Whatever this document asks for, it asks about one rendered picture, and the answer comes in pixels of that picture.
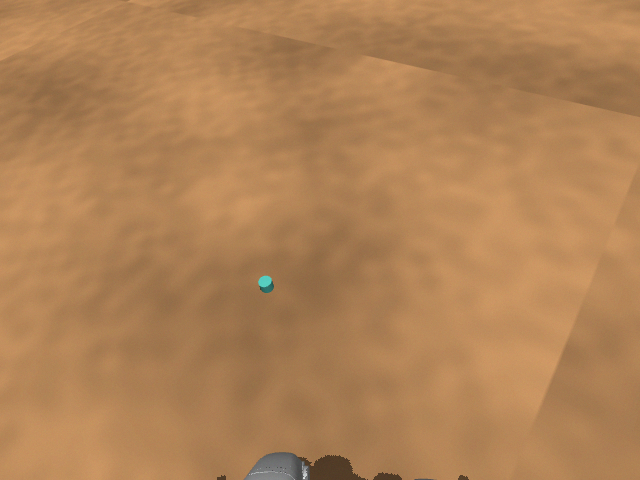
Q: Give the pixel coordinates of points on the tin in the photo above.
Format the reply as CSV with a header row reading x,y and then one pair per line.
x,y
266,284

